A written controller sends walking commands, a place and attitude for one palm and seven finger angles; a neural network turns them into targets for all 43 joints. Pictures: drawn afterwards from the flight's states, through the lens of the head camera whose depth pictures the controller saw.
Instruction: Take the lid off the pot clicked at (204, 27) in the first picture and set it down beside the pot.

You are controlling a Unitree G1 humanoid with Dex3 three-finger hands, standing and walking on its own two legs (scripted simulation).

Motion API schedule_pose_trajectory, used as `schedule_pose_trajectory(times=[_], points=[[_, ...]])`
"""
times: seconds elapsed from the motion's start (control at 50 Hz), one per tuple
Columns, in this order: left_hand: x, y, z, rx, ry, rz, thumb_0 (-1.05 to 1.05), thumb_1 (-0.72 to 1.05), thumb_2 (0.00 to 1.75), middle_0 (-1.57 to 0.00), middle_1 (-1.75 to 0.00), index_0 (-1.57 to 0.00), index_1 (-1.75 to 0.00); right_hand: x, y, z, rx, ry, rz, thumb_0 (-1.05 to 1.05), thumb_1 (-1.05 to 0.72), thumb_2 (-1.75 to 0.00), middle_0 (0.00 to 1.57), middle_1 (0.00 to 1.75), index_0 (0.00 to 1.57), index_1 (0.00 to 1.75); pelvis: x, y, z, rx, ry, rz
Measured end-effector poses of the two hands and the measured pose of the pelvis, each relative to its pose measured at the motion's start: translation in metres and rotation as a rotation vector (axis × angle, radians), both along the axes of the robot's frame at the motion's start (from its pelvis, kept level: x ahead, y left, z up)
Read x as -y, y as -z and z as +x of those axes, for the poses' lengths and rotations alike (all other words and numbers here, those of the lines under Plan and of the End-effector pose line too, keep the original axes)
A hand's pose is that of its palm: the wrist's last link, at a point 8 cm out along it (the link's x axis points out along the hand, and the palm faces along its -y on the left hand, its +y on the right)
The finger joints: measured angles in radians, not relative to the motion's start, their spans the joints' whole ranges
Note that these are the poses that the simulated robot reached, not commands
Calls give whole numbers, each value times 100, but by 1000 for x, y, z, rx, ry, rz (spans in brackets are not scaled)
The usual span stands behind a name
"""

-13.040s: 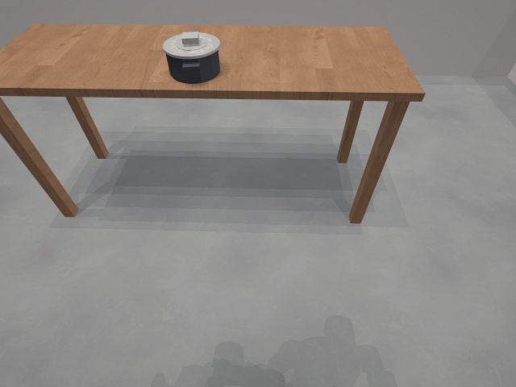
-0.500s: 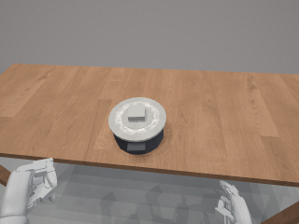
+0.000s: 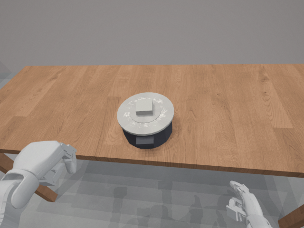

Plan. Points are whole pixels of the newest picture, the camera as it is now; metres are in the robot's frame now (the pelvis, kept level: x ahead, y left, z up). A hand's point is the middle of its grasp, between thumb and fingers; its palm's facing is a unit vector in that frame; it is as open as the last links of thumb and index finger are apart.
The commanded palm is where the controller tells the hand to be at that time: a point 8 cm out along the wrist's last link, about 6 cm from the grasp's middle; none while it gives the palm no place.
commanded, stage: reach forward and open the fingers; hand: left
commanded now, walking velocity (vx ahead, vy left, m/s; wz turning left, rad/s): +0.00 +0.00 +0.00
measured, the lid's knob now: (144, 107) +0.45 +0.08 +0.08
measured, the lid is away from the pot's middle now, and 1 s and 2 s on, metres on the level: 0.00 0.00 0.00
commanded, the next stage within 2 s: move the open hand above the knob in 0.62 s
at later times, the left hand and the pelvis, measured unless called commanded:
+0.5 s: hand (45, 148) +0.25 +0.28 +0.13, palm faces -0.12 -0.09 -0.99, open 9.8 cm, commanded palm +0.23 +0.27 +0.20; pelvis -0.03 +0.03 +0.00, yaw +0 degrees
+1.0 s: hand (64, 130) +0.29 +0.24 +0.15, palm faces -0.13 -0.02 -0.99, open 10.3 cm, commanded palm +0.27 +0.23 +0.21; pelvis -0.03 +0.02 +0.00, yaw +1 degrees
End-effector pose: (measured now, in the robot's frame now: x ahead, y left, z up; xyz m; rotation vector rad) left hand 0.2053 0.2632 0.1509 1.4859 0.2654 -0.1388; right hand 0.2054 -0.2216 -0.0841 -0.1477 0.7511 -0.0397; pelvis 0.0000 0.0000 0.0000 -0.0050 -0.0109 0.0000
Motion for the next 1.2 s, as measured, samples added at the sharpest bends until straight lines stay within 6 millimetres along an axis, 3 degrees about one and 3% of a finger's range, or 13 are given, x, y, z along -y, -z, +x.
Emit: schedule_pose_trajectory(times=[0.08,0.2,0.32,0.42,0.48,0.58,0.66,0.74,0.88,0.94,1.04,1.2], points=[[3,-14,5,32,91,6,0,29,116,-107,-81,-107,-80,-7,-5,-4,15,-6,-6,1,-90,-90,20,30,20,30,-6,-2,-5,7,1,-7],[-13,-17,15,66,66,-8,0,12,122,-99,-60,-99,-59,-19,-3,-16,-18,-21,6,1,-90,-90,20,30,20,30,-16,-4,-16,14,2,-14],[-3,-22,20,104,145,3,0,-5,128,-92,-39,-92,-38,-33,1,-25,-37,-41,9,1,-90,-90,20,30,20,30,-26,-4,-23,18,1,-16],[-23,-32,31,132,90,36,0,-18,134,-87,-23,-87,-22,-44,2,-30,-51,-52,26,1,-90,-90,20,30,20,30,-30,-4,-28,22,1,-17],[-27,-35,33,142,50,-9,0,-23,136,-85,-17,-85,-16,-49,1,-31,-38,-61,40,2,-90,-90,20,30,20,30,-33,-4,-30,23,-1,-18],[-11,-31,33,109,121,11,0,-28,140,-84,-12,-83,-11,-53,-3,-27,-13,-72,33,1,-90,-90,20,30,20,30,-35,-4,-33,27,-3,-17],[-20,-43,43,128,116,70,0,-31,142,-84,-10,-84,-9,-52,-4,-27,-10,-76,14,1,-90,-90,20,30,20,30,-33,-3,-36,29,-8,-17],[-26,-56,46,170,60,21,0,-32,144,-84,-9,-83,-8,-49,-5,-27,-1,-75,26,1,-90,-90,20,30,20,30,-32,-4,-35,26,-10,-18],[1,-36,52,87,107,-4,0,-32,145,-84,-9,-83,-8,-40,-5,-28,-1,-72,18,1,-90,-90,20,30,20,30,-28,-3,-35,32,-15,-14],[14,-43,60,103,158,35,0,-33,146,-84,-9,-84,-8,-36,-3,-27,1,-72,4,1,-90,-90,20,30,20,30,-25,-3,-35,35,-19,-12],[18,-56,80,137,104,21,0,-33,146,-84,-9,-84,-8,-30,1,-30,-21,-64,29,1,-90,-90,20,30,20,30,-19,-3,-32,24,-16,-9],[59,-42,91,77,183,12,0,-33,146,-84,-9,-83,-8,-18,6,-29,-34,-46,53,1,-90,-90,20,30,20,30,-11,-3,-23,21,-4,2]])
